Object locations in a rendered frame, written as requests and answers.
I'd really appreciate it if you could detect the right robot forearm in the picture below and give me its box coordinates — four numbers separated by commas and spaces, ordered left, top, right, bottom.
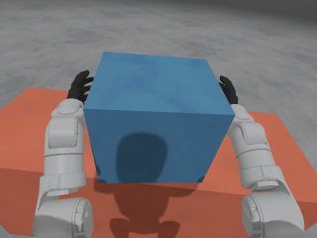
226, 104, 305, 231

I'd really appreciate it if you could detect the robot right hand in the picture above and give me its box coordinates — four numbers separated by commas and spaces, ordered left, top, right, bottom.
219, 75, 238, 105

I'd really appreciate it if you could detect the right robot upper arm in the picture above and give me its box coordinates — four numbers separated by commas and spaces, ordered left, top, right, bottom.
242, 191, 317, 238

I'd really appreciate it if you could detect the left robot upper arm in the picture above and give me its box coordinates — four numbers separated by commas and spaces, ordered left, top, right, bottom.
28, 197, 94, 238

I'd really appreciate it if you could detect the robot left hand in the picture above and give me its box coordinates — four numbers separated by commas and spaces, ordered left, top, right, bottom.
66, 70, 94, 105

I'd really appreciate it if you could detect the pedestal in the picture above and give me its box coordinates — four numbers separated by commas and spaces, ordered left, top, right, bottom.
0, 87, 317, 238

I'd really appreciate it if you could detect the left robot forearm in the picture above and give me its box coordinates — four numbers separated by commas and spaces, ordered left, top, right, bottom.
32, 98, 86, 237

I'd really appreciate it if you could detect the carton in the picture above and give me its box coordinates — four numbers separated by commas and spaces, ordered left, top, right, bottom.
83, 52, 236, 183

